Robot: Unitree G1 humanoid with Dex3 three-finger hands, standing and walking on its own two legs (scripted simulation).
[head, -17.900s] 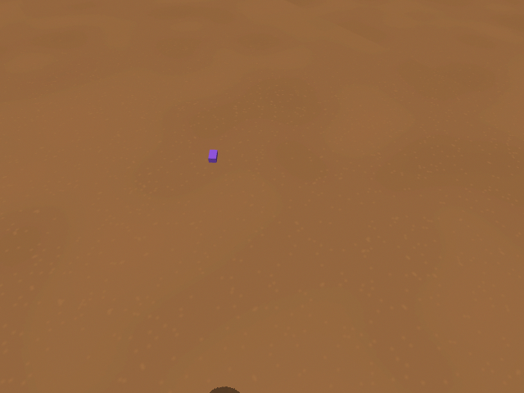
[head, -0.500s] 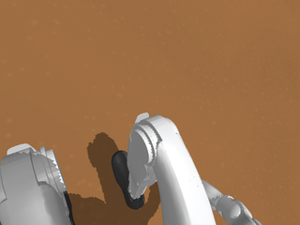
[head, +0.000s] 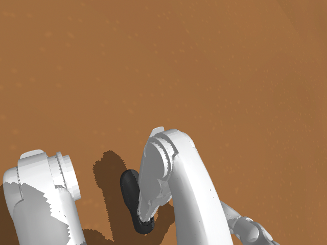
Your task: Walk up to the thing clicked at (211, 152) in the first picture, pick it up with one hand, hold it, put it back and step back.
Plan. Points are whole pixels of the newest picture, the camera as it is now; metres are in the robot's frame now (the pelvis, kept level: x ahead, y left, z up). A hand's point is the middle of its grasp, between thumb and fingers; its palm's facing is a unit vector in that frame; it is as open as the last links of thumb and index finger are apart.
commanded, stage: close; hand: left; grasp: from above
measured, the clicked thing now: out of the picture +0.37 +0.38 -0.28
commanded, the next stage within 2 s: settle in 1.34 s
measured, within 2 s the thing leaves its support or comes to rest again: leaves its support in 1.72 s
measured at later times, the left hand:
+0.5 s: hand out of the picture +0.37 +0.37 -0.25, palm faces -0.43 -0.20 -0.88, open 8.0 cm
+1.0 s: hand out of the picture +0.36 +0.37 -0.24, palm faces -0.43 -0.17 -0.89, open 7.4 cm
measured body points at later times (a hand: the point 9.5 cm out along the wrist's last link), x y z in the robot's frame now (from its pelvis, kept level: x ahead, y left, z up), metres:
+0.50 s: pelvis +0.00 -0.01 +0.00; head +0.25 +0.14 +0.34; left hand +0.39 +0.38 -0.20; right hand +0.11 -0.24 -0.07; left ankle +0.06 +0.11 -0.26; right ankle +0.12 -0.10 -0.26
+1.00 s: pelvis +0.00 +0.00 +0.00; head +0.23 +0.16 +0.35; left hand +0.38 +0.38 -0.19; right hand +0.12 -0.24 -0.07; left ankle +0.06 +0.11 -0.26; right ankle +0.12 -0.10 -0.26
